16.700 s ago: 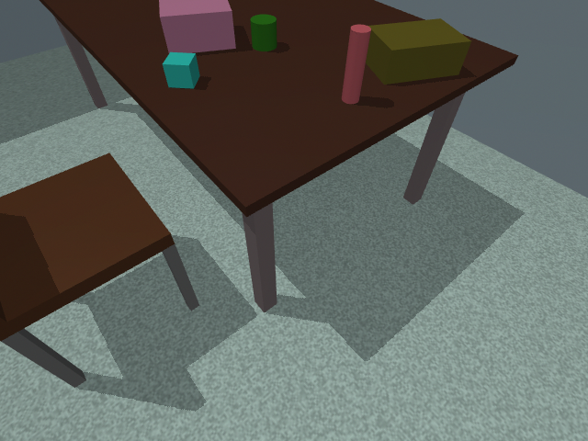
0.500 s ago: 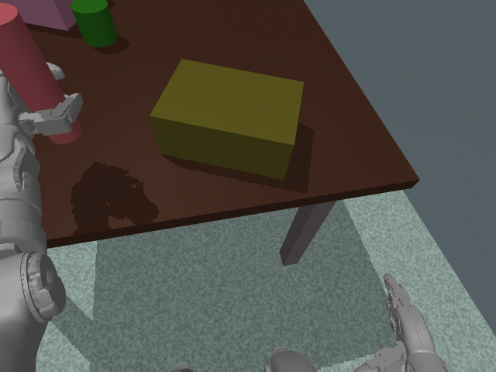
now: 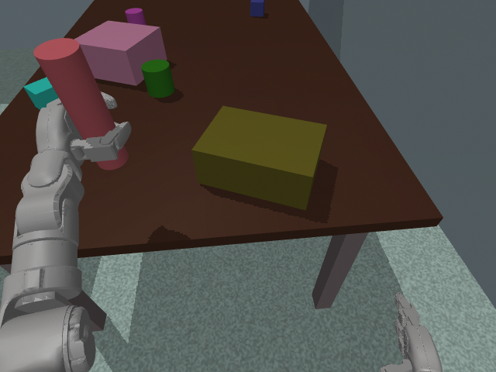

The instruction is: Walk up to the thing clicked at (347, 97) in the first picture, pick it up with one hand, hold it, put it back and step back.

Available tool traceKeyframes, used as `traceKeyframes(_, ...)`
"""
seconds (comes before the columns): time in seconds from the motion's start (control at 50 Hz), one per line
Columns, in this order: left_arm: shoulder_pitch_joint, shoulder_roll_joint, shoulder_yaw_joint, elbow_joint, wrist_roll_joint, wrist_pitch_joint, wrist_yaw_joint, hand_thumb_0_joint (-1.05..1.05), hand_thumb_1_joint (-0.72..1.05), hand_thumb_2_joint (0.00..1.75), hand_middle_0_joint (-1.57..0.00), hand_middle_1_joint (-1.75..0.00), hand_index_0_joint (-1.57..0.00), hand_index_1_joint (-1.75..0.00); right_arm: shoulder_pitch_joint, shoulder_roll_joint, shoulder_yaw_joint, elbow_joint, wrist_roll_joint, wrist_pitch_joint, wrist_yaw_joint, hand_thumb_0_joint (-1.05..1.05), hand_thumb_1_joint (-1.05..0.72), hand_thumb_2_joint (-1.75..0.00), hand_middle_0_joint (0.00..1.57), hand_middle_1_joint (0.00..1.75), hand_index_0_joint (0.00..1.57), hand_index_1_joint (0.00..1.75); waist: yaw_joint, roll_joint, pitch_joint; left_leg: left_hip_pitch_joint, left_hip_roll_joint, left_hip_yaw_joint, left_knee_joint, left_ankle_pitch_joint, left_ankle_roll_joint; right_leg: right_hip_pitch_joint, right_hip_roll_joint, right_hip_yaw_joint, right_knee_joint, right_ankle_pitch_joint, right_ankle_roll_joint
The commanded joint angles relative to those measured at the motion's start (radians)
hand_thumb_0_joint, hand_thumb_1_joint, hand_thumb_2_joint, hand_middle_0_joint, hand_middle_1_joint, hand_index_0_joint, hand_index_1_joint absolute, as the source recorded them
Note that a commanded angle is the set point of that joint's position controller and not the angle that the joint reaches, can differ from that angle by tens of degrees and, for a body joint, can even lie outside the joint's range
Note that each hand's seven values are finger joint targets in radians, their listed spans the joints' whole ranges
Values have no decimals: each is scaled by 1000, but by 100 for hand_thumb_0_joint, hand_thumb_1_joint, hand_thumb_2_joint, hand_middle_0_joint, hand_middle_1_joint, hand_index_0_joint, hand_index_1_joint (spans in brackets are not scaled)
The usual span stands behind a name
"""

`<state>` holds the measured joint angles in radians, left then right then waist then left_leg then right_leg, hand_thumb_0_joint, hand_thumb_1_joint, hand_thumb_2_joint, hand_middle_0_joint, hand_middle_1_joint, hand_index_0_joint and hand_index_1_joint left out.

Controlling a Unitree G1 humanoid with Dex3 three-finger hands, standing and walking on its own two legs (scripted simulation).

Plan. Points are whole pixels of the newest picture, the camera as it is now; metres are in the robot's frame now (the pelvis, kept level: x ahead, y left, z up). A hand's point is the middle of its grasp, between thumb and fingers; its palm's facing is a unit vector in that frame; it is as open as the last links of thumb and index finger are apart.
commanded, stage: lift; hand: left
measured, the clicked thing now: (89, 113) +0.42 +0.21 +0.24
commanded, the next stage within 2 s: hold in 0.78 s
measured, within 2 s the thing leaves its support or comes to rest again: neither
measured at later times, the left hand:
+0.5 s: hand (94, 137) +0.35 +0.18 +0.25, palm faces +0.16 -0.99 +0.01, open 7.0 cm
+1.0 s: hand (85, 137) +0.33 +0.17 +0.27, palm faces +0.14 -0.99 +0.02, open 7.0 cm
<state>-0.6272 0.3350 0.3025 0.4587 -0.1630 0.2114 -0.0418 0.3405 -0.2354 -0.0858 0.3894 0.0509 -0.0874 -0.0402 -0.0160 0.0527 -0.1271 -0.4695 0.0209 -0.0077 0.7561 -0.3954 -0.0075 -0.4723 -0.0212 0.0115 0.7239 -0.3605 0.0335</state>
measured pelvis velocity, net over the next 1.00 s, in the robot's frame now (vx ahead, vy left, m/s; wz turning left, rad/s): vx -0.02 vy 0.00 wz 0.01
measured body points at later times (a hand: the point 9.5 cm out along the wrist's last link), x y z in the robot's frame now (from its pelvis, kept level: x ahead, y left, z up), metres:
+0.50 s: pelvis -0.02 -0.01 +0.01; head -0.05 -0.04 +0.46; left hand +0.33 +0.23 +0.25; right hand +0.15 -0.27 -0.05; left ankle -0.01 +0.12 -0.71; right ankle +0.00 -0.14 -0.71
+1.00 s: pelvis -0.02 +0.00 +0.01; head -0.06 -0.03 +0.46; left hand +0.31 +0.23 +0.27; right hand +0.15 -0.26 -0.05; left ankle -0.01 +0.12 -0.71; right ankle +0.00 -0.14 -0.71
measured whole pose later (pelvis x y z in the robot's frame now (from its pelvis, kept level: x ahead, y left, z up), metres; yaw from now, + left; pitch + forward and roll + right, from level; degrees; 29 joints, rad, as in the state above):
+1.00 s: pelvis -0.02 +0.00 +0.01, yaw +1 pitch -1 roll +0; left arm -0.48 0.26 0.29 -0.04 -0.23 0.63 -0.01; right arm 0.28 -0.23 -0.12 0.57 0.05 -0.22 -0.05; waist 0.02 0.07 -0.09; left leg -0.31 0.01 -0.01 0.65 -0.32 -0.01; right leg -0.32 -0.04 0.00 0.63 -0.29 0.03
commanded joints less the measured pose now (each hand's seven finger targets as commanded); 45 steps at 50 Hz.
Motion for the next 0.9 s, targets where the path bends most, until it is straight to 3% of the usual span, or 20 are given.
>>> traceKeyframes(0.0,-457,210,38,-316,-21,-1,4,0,49,139,-142,-150,-145,-150,-39,-119,-59,-134,6,-72,-13,0,56,-4,5,5,5,5,-12,-20,-245,179,-16,23,-123,315,8,118,25,-61,-105,281,-27)
traceKeyframes(0.02,-435,183,30,-353,-27,13,2,0,48,140,-141,-150,-144,-150,-46,-92,-28,-126,6,-77,-9,0,56,-4,5,5,5,5,-1,-31,-226,179,-16,23,-128,308,9,121,24,-62,-109,273,-26)
traceKeyframes(0.06,-436,209,48,-388,-33,37,4,0,47,140,-141,-151,-144,-150,-72,-125,-65,-134,8,-87,-19,0,56,-4,5,5,5,5,-9,-24,-253,205,-22,26,-130,301,13,132,18,-58,-121,273,-23)
traceKeyframes(0.14,-377,193,64,-450,-42,87,9,0,45,139,-139,-149,-142,-149,-82,-110,-51,-114,5,-99,-22,0,56,-4,5,5,5,5,10,-56,-220,204,-25,24,-148,287,16,150,15,-60,-138,258,-20)
traceKeyframes(0.18,-372,156,32,-466,-40,112,6,0,43,137,-138,-148,-141,-148,-100,-94,-36,-119,4,-108,-20,0,56,-4,5,5,5,5,6,-46,-213,213,-29,28,-152,270,15,145,12,-57,-149,245,-21)
traceKeyframes(0.22,-376,203,77,-501,-46,130,12,0,46,138,-138,-147,-141,-147,-125,-137,-76,-110,4,-114,-26,0,57,-4,5,5,5,5,8,-71,-211,212,-30,28,-161,257,18,150,10,-56,-161,232,-19)
traceKeyframes(0.26,-376,168,45,-523,-42,152,14,0,46,138,-137,-147,-140,-146,-119,-104,-51,-85,3,-120,-21,0,57,-4,5,5,5,5,13,-39,-176,203,-36,33,-170,217,17,136,7,-52,-174,193,-22)
traceKeyframes(0.3,-358,171,61,-525,-46,171,15,0,50,137,-136,-146,-139,-145,-116,-118,-70,-70,2,-130,-26,0,57,-4,5,5,5,5,9,-71,-184,215,-33,27,-179,203,19,147,10,-58,-181,177,-19)
traceKeyframes(0.32,-347,153,46,-541,-48,179,16,0,48,136,-136,-146,-140,-145,-132,-95,-45,-70,4,-133,-21,0,57,-4,5,5,5,5,20,-71,-162,198,-36,27,-186,189,20,151,8,-58,-188,161,-21)
traceKeyframes(0.36,-345,193,85,-565,-52,188,21,0,50,137,-135,-146,-138,-144,-146,-113,-61,-82,5,-141,-25,0,57,-4,5,5,5,5,25,-62,-166,209,-33,25,-190,193,18,154,10,-59,-185,162,-22)
traceKeyframes(0.4,-338,121,30,-567,-57,204,14,0,47,135,-136,-145,-139,-144,-117,-83,-41,-55,4,-142,-20,0,57,-4,5,5,5,5,19,-66,-166,214,-31,22,-193,206,18,158,12,-62,-187,173,-22)
traceKeyframes(0.44,-324,172,66,-587,-59,219,15,0,48,135,-135,-145,-139,-144,-147,-122,-67,-75,7,-153,-25,0,57,-4,5,5,5,5,16,-68,-170,222,-37,26,-191,195,21,156,8,-58,-192,170,-19)
traceKeyframes(0.46,-327,154,38,-602,-56,223,13,0,48,137,-135,-146,-138,-145,-137,-100,-48,-44,9,-151,-18,0,57,-4,5,5,5,5,22,-52,-140,202,-39,27,-200,174,20,152,7,-57,-198,147,-23)
traceKeyframes(0.54,-327,172,72,-640,-63,246,23,0,45,135,-137,-146,-140,-145,-157,-114,-64,-52,7,-167,-22,0,56,-4,5,5,5,5,26,-46,-163,222,-31,18,-210,172,18,163,11,-63,-194,143,-25)
traceKeyframes(0.64,-305,114,29,-647,-71,274,13,0,46,133,-137,-146,-140,-145,-159,-108,-62,-30,9,-179,-25,0,56,-4,5,5,5,5,15,-66,-153,234,-33,14,-215,171,19,160,12,-64,-204,143,-23)
traceKeyframes(0.72,-317,174,82,-696,-70,287,27,0,45,132,-136,-145,-140,-144,-174,-134,-83,-44,8,-193,-27,0,56,-4,5,5,5,5,26,-56,-171,244,-30,13,-211,205,16,180,15,-68,-198,171,-23)
traceKeyframes(0.78,-299,89,18,-684,-76,305,23,0,42,132,-136,-145,-139,-144,-159,-99,-63,-10,12,-192,-24,0,56,-4,5,5,5,5,20,-39,-150,248,-32,14,-212,217,15,166,15,-67,-197,184,-26)
traceKeyframes(0.8,-304,146,65,-710,-75,307,29,0,44,134,-136,-146,-139,-145,-181,-118,-70,-48,11,-197,-25,0,56,-4,5,5,5,5,29,-49,-152,242,-30,12,-215,217,15,174,16,-68,-198,184,-24)
traceKeyframes(0.86,-280,67,8,-674,-74,328,26,0,40,132,-137,-146,-140,-145,-144,-97,-72,29,10,-194,-17,0,56,-4,5,5,5,5,25,-50,-135,242,-30,13,-214,215,13,166,18,-70,-199,178,-26)
traceKeyframes(0.88,-308,95,24,-709,-73,328,29,0,43,130,-138,-145,-140,-145,-171,-112,-82,9,10,-197,-17,0,55,-5,5,5,5,5,29,-25,-154,244,-34,16,-213,225,12,170,17,-67,-202,187,-27)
